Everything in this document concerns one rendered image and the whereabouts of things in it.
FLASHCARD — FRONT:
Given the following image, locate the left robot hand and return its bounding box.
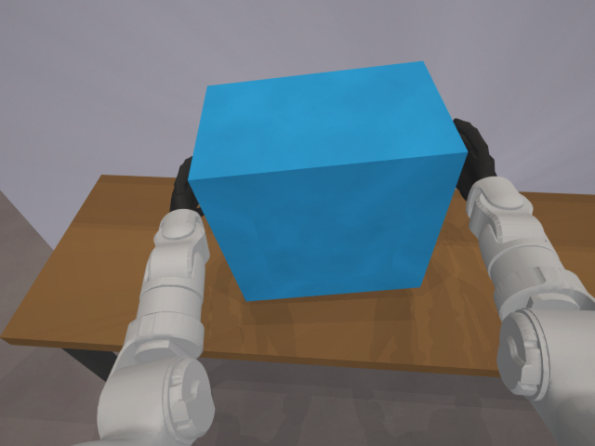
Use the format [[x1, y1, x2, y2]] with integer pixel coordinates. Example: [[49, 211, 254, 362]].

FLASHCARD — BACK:
[[169, 157, 204, 217]]

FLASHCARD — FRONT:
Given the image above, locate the right robot upper arm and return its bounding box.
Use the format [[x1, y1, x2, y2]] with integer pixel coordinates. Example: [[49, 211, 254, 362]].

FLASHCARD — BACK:
[[496, 308, 595, 446]]

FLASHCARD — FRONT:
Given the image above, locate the right robot forearm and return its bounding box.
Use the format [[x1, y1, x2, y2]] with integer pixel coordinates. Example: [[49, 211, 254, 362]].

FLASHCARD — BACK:
[[466, 177, 595, 321]]

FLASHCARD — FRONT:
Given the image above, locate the left robot forearm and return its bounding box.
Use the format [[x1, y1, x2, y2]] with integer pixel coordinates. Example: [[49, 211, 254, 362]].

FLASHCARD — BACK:
[[97, 209, 210, 436]]

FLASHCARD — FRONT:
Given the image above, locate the carton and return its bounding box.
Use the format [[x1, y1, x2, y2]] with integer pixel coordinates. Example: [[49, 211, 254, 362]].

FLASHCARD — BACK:
[[188, 61, 468, 301]]

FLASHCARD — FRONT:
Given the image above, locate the table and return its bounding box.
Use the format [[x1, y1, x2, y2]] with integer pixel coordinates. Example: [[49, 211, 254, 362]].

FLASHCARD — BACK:
[[0, 175, 595, 382]]

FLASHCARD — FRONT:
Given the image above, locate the right robot hand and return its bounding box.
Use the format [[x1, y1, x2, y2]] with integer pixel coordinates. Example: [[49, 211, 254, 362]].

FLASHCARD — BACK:
[[453, 118, 497, 200]]

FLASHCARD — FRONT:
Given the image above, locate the left robot upper arm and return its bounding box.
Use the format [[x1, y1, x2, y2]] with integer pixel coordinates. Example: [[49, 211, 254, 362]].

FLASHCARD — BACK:
[[71, 355, 215, 446]]

